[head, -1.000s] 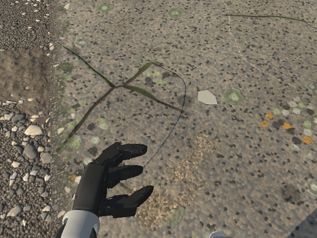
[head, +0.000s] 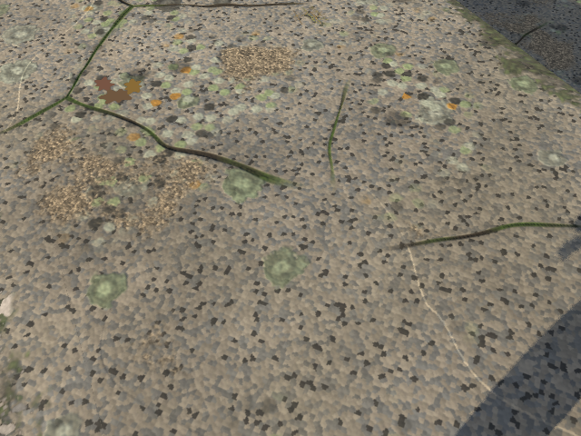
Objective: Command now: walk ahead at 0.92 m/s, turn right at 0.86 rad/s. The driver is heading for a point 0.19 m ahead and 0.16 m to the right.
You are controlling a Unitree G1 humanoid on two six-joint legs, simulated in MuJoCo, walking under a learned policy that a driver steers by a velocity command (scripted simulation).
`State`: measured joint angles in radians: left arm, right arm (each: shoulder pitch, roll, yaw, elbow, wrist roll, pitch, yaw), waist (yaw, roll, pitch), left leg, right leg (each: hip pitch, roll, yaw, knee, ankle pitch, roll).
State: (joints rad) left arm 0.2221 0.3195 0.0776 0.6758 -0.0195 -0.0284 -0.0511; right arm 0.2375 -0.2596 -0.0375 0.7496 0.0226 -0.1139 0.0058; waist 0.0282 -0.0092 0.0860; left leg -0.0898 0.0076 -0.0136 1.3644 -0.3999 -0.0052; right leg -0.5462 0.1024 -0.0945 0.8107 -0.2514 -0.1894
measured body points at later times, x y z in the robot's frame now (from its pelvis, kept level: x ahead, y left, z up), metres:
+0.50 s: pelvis +0.33 +0.04 +0.03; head +0.36 +0.02 +0.48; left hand +0.49 +0.29 -0.09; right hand +0.45 -0.23 -0.07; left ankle +0.49 +0.09 -0.69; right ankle +0.21 -0.07 -0.60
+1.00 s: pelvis +0.41 -0.01 +0.04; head +0.41 -0.02 +0.49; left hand +0.54 +0.22 -0.09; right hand +0.49 -0.28 -0.08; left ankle +0.49 +0.09 -0.69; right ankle +0.37 -0.12 -0.69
